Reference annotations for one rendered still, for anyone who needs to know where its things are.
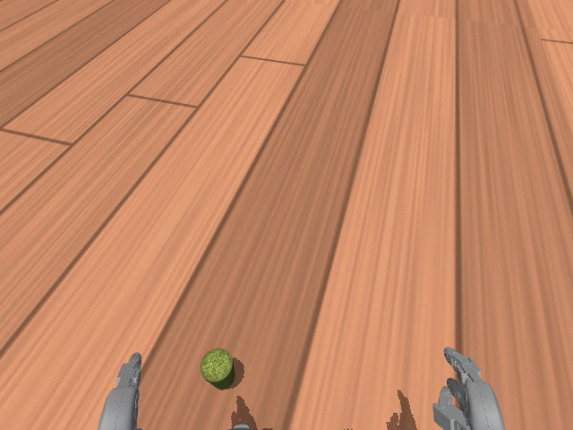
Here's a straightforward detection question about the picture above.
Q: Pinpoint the left robot hand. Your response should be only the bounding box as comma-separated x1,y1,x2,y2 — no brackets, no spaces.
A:
98,353,142,430

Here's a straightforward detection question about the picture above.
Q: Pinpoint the right robot hand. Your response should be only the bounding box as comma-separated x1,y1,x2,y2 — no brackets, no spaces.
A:
432,348,505,430

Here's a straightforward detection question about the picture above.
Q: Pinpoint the cup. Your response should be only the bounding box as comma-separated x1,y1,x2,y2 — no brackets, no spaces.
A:
201,348,235,390

